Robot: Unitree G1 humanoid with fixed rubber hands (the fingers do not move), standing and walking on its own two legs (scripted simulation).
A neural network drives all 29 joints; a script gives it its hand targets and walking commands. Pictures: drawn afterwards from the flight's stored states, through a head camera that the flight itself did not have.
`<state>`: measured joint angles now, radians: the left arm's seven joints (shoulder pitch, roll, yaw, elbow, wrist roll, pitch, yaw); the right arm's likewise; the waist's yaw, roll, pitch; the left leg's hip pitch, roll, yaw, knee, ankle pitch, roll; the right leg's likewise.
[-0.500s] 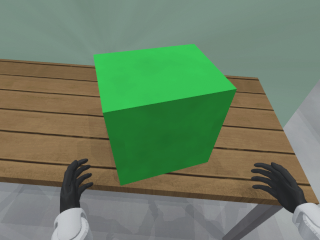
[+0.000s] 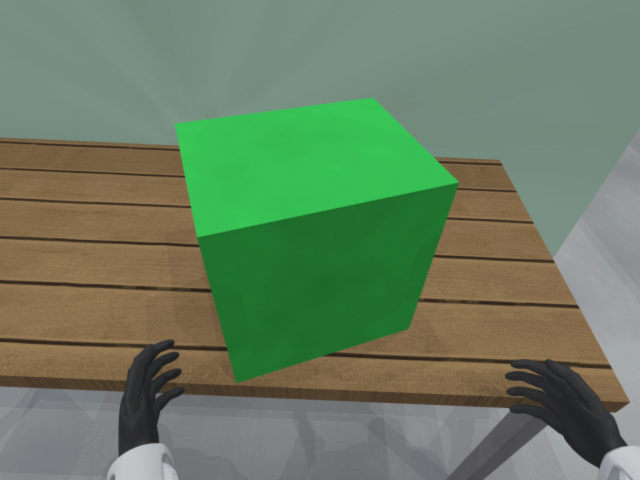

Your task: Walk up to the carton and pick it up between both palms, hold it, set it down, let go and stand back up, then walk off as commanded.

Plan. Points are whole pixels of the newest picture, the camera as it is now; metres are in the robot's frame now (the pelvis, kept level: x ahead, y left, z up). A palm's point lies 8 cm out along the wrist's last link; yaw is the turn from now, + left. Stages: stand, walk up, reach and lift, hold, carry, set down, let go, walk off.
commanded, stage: set down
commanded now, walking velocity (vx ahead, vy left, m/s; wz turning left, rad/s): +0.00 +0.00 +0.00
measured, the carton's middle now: (305, 238) +0.44 +0.03 +0.08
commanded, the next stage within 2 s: let go in 1.68 s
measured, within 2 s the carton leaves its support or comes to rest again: neither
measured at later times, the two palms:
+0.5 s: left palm (146, 445) +0.18 +0.19 +0.02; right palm (568, 451) +0.19 -0.27 +0.01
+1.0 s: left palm (143, 464) +0.17 +0.21 -0.02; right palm (542, 461) +0.19 -0.26 -0.02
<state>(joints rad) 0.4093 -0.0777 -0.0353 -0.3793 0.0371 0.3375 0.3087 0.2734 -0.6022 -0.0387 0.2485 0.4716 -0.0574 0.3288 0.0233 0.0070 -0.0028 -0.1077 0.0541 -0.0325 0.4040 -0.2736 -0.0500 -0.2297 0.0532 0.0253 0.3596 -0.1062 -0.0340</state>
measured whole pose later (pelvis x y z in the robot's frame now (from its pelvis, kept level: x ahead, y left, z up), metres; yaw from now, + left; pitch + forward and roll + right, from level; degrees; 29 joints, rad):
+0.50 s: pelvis +0.00 +0.01 +0.00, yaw +0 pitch -1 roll +0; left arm 0.36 -0.02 -0.03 -0.17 0.00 0.31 0.26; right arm 0.26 -0.50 -0.09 0.29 0.33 0.00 0.29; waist 0.02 0.01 0.02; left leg -0.11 0.03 -0.02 0.39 -0.26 -0.03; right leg -0.24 0.03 0.04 0.35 -0.10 -0.02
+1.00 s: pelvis +0.01 +0.02 +0.00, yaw +0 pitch -1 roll -1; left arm 0.38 0.04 -0.04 0.00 0.00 0.23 0.21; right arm 0.27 -0.41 -0.07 0.40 0.24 -0.07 0.25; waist 0.03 0.01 0.04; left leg -0.07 0.04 -0.02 0.38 -0.28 -0.03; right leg -0.20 0.04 0.04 0.33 -0.11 -0.01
